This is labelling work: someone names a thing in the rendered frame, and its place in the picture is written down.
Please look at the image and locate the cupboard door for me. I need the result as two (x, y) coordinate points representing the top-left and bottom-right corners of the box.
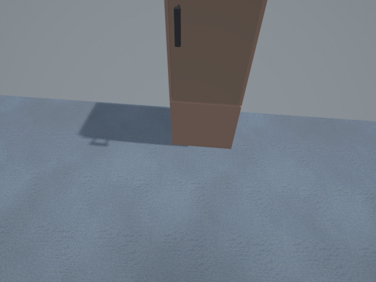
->
(169, 0), (263, 105)

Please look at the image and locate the handle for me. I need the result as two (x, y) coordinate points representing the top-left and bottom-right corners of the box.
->
(174, 5), (181, 47)

